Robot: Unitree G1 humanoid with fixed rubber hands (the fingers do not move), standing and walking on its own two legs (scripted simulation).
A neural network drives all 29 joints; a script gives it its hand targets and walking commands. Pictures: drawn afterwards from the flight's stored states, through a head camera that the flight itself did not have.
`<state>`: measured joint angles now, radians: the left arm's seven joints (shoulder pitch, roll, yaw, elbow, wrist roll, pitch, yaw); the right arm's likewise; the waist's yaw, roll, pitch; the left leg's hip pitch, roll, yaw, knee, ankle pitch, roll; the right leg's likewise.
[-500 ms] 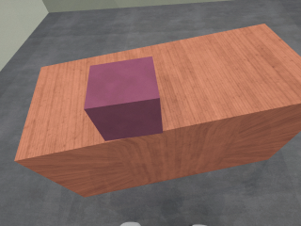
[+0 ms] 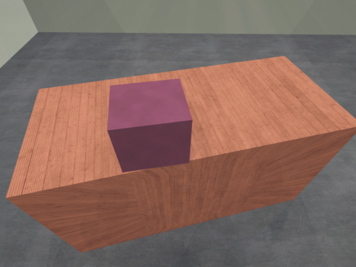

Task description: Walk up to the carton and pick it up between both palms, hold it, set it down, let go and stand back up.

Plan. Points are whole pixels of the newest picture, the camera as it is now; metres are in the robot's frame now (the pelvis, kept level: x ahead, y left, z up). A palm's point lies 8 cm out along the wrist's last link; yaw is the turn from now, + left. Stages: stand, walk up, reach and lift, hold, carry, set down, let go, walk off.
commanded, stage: walk up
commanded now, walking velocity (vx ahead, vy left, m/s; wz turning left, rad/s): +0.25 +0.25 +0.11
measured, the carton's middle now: (151, 125) +0.52 +0.10 -0.02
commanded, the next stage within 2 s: none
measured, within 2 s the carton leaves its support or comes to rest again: neither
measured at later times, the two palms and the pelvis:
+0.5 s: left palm out of the picture +0.01 +0.34 -0.17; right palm out of the picture +0.06 -0.11 -0.14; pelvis +0.06 +0.11 -0.01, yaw +3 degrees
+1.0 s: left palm (74, 235) +0.23 +0.30 -0.15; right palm out of the picture +0.15 -0.12 -0.16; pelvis +0.16 +0.09 -0.01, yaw +2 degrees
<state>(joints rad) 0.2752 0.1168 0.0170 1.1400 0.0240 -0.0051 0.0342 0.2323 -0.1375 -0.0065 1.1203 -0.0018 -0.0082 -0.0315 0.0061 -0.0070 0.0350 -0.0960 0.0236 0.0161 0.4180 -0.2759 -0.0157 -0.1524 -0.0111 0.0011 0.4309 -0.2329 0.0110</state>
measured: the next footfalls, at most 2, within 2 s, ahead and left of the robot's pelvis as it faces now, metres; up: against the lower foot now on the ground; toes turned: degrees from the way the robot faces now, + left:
left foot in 0.32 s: +0.14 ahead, +0.22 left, +0.00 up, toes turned +12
right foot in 0.78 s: +0.25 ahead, -0.03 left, +0.00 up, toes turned +14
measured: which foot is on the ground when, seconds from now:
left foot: down 0.00-0.02, up 0.04-0.30, down 0.32-1.00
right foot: down 0.00-0.34, up 0.36-0.76, down 0.78-1.00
